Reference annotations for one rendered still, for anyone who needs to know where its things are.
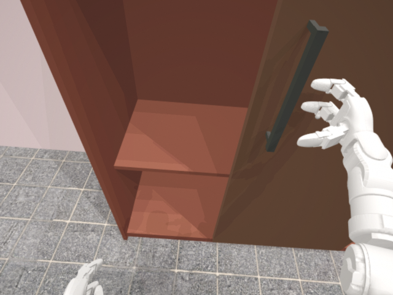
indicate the right robot upper arm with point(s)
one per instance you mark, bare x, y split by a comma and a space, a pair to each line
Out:
367, 270

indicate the right robot forearm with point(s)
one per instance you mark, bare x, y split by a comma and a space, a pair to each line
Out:
370, 188

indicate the robot right hand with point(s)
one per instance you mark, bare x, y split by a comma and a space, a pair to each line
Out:
355, 114

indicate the robot left hand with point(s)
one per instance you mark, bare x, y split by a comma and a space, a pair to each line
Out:
79, 285

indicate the handle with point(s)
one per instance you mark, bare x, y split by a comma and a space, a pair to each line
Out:
310, 54

